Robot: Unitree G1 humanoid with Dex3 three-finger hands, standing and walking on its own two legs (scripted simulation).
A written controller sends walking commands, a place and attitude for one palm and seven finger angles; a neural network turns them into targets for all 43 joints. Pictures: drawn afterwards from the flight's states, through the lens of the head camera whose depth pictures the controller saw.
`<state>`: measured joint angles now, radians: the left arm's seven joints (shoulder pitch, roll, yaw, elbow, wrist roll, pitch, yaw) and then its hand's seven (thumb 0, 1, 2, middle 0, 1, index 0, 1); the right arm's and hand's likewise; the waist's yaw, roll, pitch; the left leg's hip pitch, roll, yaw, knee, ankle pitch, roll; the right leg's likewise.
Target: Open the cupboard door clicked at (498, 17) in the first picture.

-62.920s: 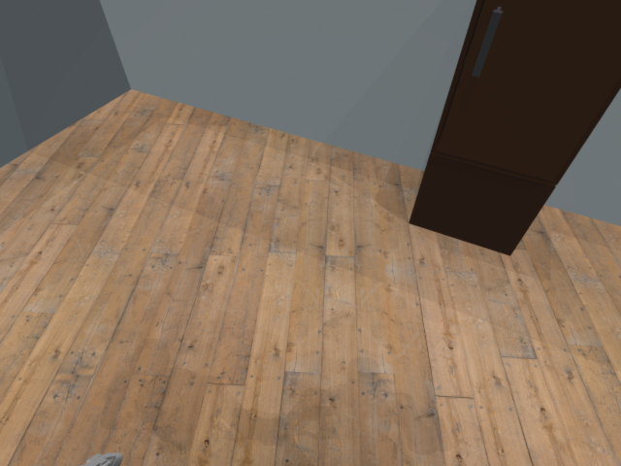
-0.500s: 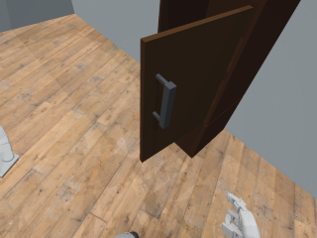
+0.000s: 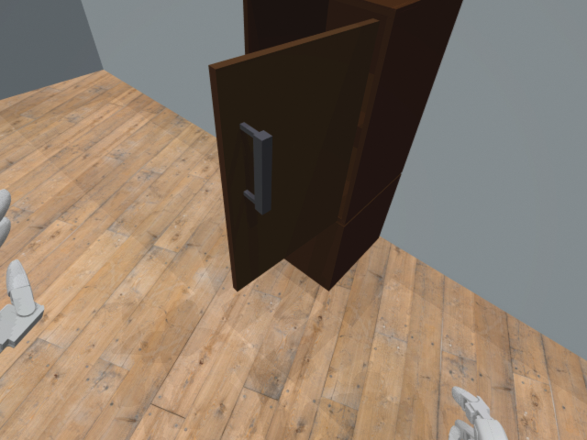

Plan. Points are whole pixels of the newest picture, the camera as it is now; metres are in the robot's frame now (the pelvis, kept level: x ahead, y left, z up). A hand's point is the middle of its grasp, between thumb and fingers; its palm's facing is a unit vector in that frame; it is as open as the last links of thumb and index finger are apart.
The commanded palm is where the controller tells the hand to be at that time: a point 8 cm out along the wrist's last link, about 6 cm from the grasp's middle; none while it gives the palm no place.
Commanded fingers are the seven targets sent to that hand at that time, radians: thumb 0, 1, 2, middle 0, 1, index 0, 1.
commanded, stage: stop stepping back and stand still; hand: left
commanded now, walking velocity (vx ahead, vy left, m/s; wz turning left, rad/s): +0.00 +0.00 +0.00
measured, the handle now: (255, 170) +0.56 +0.09 +0.06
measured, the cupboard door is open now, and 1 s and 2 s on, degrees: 84 84 84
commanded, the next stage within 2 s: let the arm hang, fingers relaxed in 0.50 s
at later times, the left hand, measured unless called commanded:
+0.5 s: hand out of the picture +0.14 +0.27 +0.16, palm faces +0.43 -0.78 -0.46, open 7.4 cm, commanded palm +0.08 +0.31 +0.18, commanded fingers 0.00 0.90 0.90 -0.20 -0.30 -0.20 -0.30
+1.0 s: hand out of the picture -0.08 +0.17 -0.18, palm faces +0.05 -0.99 -0.13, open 7.2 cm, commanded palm none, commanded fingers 0.00 0.90 0.90 -0.20 -0.30 -0.20 -0.30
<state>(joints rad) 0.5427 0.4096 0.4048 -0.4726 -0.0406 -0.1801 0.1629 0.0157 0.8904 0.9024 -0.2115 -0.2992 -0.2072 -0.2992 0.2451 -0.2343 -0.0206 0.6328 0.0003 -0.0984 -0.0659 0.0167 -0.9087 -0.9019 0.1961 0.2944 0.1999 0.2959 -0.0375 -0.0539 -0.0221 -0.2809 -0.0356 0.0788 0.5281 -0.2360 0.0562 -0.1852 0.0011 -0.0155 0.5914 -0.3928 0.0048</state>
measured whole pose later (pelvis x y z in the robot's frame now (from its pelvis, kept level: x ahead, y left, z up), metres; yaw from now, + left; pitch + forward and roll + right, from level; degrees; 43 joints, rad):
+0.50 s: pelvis -0.05 +0.01 +0.01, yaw +1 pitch -1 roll -1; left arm 0.53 0.39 0.40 -0.44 -0.01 -0.21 0.15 0.02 0.89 0.90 -0.21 -0.30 -0.21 -0.30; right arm 0.24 -0.17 0.03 0.63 -0.01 -0.16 -0.07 0.02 -0.90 -0.90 0.20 0.30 0.20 0.30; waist -0.01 0.00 0.02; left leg -0.27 -0.04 -0.01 0.43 -0.13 0.04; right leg -0.18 0.04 -0.02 0.42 -0.22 -0.02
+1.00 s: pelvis -0.05 +0.00 +0.01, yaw +3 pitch -1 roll -1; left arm 0.31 0.17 -0.01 1.08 0.01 0.03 0.00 0.01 0.96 0.90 -0.21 -0.30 -0.20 -0.30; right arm 0.24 -0.22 0.00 1.06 -0.02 0.02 -0.02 0.01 -0.91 -0.90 0.20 0.29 0.20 0.30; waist 0.00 -0.03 0.07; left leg -0.30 -0.04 -0.04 0.47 -0.15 0.04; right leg -0.19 0.03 -0.05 0.45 -0.24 -0.03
